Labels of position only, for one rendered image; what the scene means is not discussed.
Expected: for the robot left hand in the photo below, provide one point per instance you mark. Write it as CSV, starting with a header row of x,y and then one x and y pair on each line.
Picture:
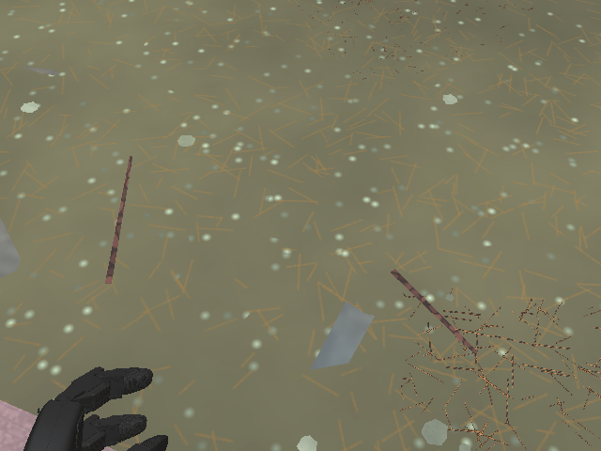
x,y
60,425

